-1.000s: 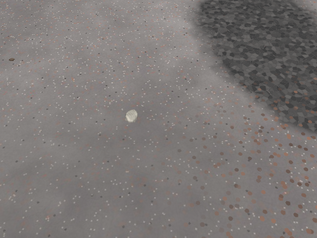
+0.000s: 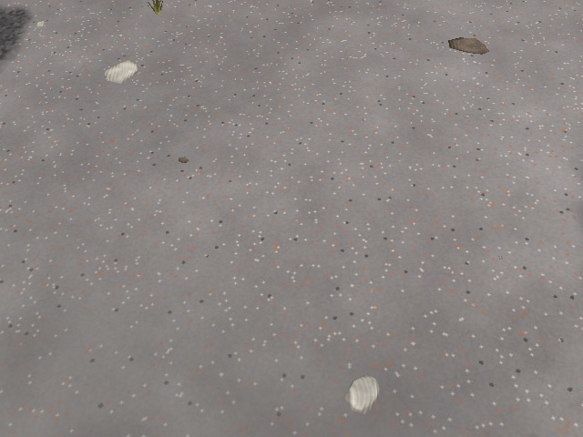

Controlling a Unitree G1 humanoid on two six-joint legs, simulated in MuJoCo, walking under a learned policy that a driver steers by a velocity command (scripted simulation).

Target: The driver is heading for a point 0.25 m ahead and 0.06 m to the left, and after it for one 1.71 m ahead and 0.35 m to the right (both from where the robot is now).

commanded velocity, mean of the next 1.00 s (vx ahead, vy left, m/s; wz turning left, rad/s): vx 0.14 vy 0.00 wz -0.16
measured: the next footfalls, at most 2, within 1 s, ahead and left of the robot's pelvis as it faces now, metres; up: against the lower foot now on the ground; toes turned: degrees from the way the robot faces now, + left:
left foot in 0.24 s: +0.26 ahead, +0.12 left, +0.00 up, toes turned +10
right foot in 0.74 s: +0.19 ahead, -0.08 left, +0.00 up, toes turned -10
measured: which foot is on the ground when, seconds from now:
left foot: up 0.00-0.22, down 0.24-0.74, up 0.76-1.00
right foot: down 0.00-0.24, up 0.26-0.72, down 0.74-1.00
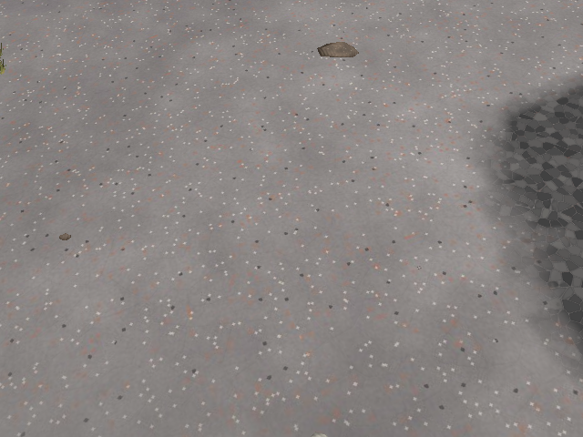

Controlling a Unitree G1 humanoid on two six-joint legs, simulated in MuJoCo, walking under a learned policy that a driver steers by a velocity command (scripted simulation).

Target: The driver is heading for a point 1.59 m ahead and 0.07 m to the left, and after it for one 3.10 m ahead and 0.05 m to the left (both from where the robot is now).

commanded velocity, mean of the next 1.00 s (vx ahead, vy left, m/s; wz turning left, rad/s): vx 0.00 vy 0.00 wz -0.17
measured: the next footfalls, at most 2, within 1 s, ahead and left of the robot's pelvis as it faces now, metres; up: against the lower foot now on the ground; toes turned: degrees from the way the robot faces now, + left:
left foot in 0.24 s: +0.05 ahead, +0.12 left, +0.00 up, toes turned -8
right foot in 0.54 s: -0.02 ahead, -0.08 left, +0.00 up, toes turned -4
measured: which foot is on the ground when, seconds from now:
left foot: up 0.00-0.22, down 0.24-1.00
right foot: down 0.00-0.24, up 0.26-0.52, down 0.54-1.00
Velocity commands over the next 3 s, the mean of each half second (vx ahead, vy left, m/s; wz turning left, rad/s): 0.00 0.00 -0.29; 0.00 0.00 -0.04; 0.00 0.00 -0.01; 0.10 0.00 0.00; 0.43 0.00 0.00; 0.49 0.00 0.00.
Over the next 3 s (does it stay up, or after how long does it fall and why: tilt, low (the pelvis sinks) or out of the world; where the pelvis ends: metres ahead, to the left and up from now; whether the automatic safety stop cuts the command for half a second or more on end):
stays up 0.56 0.00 -0.02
